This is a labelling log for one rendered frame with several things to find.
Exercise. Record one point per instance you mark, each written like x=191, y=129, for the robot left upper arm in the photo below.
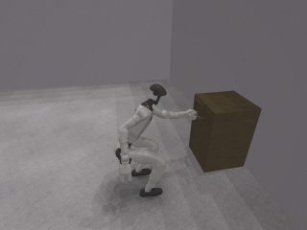
x=157, y=112

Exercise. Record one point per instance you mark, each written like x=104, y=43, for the right robot hand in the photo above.
x=125, y=169

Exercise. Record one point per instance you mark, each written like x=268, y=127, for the humanoid robot torso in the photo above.
x=136, y=131

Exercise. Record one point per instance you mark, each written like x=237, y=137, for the drawer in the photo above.
x=203, y=114

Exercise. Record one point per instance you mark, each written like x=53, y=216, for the robot right forearm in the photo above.
x=124, y=145

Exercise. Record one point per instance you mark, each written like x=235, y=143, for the left robot hand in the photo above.
x=191, y=113

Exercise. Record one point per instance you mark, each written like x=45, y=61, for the robot right upper arm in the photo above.
x=139, y=116

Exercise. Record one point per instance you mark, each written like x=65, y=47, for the cabinet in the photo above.
x=226, y=144

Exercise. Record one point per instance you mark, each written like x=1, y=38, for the robot right thigh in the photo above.
x=143, y=156

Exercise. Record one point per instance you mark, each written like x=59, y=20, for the robot left forearm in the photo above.
x=177, y=115

